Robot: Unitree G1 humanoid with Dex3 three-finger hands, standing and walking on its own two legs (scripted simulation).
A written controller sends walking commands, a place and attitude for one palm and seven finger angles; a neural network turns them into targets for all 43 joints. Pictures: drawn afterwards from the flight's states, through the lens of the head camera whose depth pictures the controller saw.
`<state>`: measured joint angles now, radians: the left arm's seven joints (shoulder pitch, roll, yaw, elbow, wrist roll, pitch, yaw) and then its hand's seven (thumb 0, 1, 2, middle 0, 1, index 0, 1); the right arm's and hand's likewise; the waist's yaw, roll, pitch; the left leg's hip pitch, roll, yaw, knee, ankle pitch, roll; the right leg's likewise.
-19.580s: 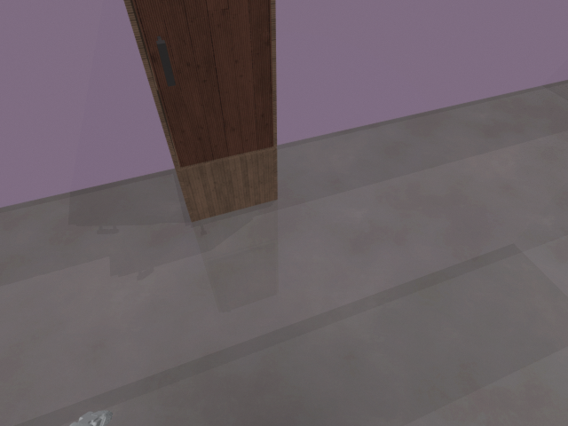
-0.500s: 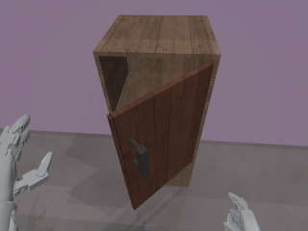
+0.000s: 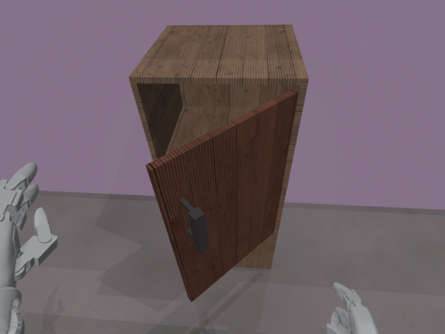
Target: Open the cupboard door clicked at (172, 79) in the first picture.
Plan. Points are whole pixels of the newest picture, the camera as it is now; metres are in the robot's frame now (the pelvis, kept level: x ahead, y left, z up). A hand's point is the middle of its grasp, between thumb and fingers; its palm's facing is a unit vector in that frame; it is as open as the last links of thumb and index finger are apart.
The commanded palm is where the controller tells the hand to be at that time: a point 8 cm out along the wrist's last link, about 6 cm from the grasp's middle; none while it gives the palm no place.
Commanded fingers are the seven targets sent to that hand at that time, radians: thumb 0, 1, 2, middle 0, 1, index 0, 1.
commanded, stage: step back with the hand held close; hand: left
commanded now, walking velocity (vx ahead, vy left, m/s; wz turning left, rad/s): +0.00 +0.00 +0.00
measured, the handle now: (193, 224) +0.33 +0.11 +0.00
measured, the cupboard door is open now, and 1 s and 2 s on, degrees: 45 45 45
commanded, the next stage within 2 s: stop stepping back and stand still in 1.16 s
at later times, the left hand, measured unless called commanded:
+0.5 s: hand (32, 260) +0.16 +0.28 +0.15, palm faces +0.34 -0.79 -0.51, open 7.4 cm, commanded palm +0.10 +0.32 +0.17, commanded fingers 0.00 0.90 0.90 -0.20 -0.30 -0.20 -0.30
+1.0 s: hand out of the picture +0.07 +0.30 +0.16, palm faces +0.44 -0.76 -0.48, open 7.4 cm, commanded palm -0.01 +0.34 +0.17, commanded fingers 0.00 0.90 0.90 -0.20 -0.30 -0.20 -0.30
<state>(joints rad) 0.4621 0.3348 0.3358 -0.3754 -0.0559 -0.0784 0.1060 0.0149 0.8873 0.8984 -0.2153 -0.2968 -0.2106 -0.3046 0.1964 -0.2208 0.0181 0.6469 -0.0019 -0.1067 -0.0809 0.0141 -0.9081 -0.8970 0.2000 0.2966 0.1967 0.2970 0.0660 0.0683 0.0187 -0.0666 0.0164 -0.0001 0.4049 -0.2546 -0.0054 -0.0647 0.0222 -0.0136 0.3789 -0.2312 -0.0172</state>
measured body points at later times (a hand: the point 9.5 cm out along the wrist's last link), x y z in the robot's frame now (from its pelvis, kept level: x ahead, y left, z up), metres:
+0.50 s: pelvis -0.05 +0.02 +0.00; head -0.03 +0.03 +0.45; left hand +0.13 +0.32 +0.18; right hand +0.12 -0.23 -0.08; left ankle -0.02 +0.12 -0.74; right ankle -0.01 -0.11 -0.74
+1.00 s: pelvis -0.14 +0.04 -0.02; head -0.11 +0.06 +0.42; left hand +0.04 +0.34 +0.18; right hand +0.03 -0.20 -0.10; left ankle -0.02 +0.12 -0.74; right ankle -0.08 -0.11 -0.71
